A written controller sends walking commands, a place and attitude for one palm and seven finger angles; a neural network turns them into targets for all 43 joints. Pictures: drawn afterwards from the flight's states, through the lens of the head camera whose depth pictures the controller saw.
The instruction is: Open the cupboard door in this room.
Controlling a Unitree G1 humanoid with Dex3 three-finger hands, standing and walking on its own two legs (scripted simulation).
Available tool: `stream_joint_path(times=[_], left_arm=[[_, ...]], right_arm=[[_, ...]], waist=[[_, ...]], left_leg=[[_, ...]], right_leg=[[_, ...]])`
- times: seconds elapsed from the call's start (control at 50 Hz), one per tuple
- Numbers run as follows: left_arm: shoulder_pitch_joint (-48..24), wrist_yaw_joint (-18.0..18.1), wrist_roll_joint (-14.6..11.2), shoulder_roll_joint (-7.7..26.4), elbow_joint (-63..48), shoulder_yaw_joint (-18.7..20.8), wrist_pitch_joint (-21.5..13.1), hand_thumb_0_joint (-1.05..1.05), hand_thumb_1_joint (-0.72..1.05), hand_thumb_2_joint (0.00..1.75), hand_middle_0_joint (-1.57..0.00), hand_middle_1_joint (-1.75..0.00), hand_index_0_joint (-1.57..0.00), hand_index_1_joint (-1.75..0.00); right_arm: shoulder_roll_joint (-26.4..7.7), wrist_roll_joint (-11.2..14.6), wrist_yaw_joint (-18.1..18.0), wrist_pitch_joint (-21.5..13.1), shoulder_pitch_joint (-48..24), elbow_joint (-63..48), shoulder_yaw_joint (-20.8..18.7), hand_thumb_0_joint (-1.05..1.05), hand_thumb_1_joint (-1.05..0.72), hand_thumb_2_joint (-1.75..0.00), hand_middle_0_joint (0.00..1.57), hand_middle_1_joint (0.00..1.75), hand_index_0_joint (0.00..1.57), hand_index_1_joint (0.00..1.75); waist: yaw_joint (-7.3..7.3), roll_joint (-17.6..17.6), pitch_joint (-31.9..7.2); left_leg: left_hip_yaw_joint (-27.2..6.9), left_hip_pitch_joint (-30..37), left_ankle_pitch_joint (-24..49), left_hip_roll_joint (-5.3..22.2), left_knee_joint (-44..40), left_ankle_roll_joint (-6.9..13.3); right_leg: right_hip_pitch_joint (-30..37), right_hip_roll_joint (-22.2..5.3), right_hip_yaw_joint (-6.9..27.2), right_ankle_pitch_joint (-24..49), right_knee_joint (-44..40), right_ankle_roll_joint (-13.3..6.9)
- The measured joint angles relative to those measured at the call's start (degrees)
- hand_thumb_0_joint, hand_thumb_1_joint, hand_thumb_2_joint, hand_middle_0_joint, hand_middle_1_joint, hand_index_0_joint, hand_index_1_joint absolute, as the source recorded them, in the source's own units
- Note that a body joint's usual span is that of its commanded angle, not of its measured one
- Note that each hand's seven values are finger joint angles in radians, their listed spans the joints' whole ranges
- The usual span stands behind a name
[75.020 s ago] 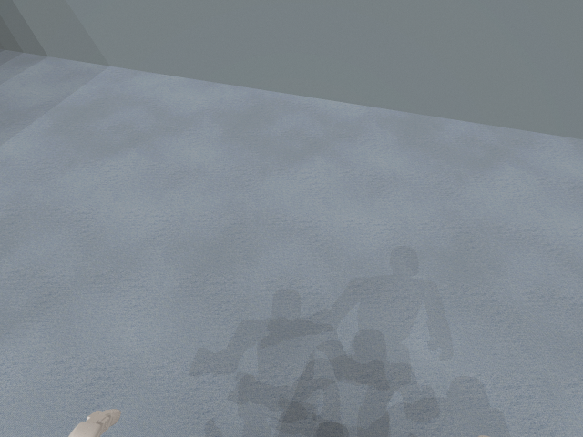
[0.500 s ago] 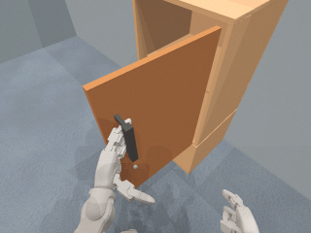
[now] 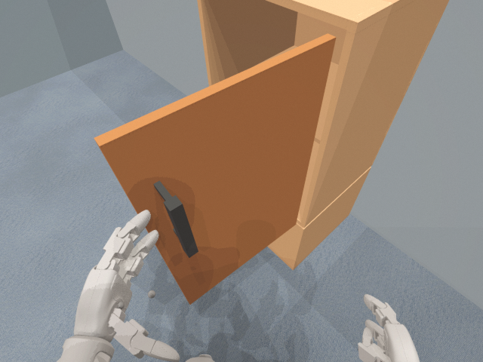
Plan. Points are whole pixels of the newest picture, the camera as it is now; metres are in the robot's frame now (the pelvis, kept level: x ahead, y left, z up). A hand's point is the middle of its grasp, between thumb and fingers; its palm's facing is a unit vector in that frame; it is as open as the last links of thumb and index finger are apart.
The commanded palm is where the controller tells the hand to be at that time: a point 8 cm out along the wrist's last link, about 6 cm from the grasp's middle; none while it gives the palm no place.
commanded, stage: slide the hand sideways off the handle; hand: left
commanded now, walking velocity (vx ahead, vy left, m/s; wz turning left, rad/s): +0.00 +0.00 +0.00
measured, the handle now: (176, 221) +0.31 +0.13 +0.08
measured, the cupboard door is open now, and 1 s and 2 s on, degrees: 86 86 86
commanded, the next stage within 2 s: draw the hand back to the body in 0.22 s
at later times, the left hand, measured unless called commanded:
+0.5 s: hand (106, 307) +0.18 +0.18 +0.10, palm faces -0.04 -1.00 -0.05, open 16.3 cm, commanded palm +0.15 +0.24 +0.10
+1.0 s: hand (40, 293) +0.18 +0.24 +0.14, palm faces +0.23 -0.93 -0.29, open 15.1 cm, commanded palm +0.14 +0.29 +0.16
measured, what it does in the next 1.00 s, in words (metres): stands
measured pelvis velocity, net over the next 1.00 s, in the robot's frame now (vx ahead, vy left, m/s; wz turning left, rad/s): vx -0.01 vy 0.04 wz -0.01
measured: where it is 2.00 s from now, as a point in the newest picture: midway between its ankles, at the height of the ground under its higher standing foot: outside the picture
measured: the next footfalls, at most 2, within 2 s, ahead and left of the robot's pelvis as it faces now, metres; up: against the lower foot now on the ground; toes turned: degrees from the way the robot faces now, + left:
none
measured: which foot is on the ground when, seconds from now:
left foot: down 0.00-1.00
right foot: down 0.00-1.00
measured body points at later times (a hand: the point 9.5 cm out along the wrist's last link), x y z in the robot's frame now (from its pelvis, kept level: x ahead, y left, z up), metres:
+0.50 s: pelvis -0.01 +0.02 +0.00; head +0.02 +0.01 +0.45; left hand +0.17 +0.24 +0.10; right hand +0.19 -0.20 -0.07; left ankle +0.01 +0.13 -0.69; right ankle -0.02 -0.09 -0.69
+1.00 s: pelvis -0.01 +0.04 +0.03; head -0.02 +0.03 +0.48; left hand +0.16 +0.29 +0.16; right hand +0.18 -0.18 -0.04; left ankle +0.01 +0.13 -0.69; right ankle -0.02 -0.09 -0.69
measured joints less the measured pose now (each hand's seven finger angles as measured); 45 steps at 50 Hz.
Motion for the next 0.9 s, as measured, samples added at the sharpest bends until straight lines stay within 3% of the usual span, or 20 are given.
stream_joint_path(times=[0.2,0.38,0.7,0.84,0.9], left_arm=[[4.4,-4.6,-4.0,1.1,-0.2,5.6,-0.7,-0.02,-0.5,0.3,-0.16,-0.3,-0.17,-0.3],[3.9,-7.6,-5.3,1.5,-1.5,4.4,-1.8,-0.02,-0.5,0.3,-0.15,-0.3,-0.15,-0.3],[5.0,-4.1,-4.4,3.5,-9.7,5.6,7.8,-0.01,-0.5,0.3,-0.15,-0.3,-0.15,-0.3],[4.3,-4.2,-5.6,5.3,-11.4,9.0,10.0,-0.02,-0.47,0.31,-0.15,-0.3,-0.15,-0.3],[3.7,2.8,0.3,7.2,-12.8,8.7,12.2,-0.01,-0.41,0.33,-0.16,-0.3,-0.16,-0.3]], right_arm=[[0.2,0.8,-0.9,0.0,0.3,0.2,-0.8,0.01,-0.9,-0.9,0.2,0.3,0.2,0.3],[0.1,1.0,-1.2,-1.9,-0.5,-0.5,-0.5,0.01,-0.9,-0.9,0.2,0.3,0.2,0.3],[1.6,2.0,-1.2,-2.5,0.7,-1.3,2.1,0.01,-0.9,-0.9,0.2,0.3,0.2,0.3],[1.0,2.2,-1.7,-3.9,0.9,0.0,2.6,0.01,-0.9,-0.9,0.2,0.3,0.2,0.3],[0.9,1.6,-2.9,-3.7,0.8,0.9,2.6,0.01,-0.9,-0.9,0.2,0.3,0.2,0.3]], waist=[[0.35,0.0,-1.1],[0.91,0.3,-0.8],[1.19,1.0,-1.3],[1.55,0.6,-0.6],[2.24,0.5,0.2]], left_leg=[[-0.3,-0.6,-0.8,-0.1,0.9,0.0],[-0.7,-2.9,-1.2,-0.4,3.4,1.0],[0.6,2.9,0.3,-1.0,-0.2,2.7],[0.3,5.5,1.3,-1.0,-2.2,2.8],[0.6,8.1,2.2,-0.9,-4.6,2.9]], right_leg=[[-0.3,-0.1,-0.2,-0.7,0.6,0.1],[-1.7,-0.3,-0.6,-0.5,1.7,0.9],[4.3,-0.8,0.6,2.2,-3.2,2.5],[7.3,-0.6,0.3,3.6,-6.0,2.6],[9.8,-0.4,0.6,4.8,-8.6,2.8]])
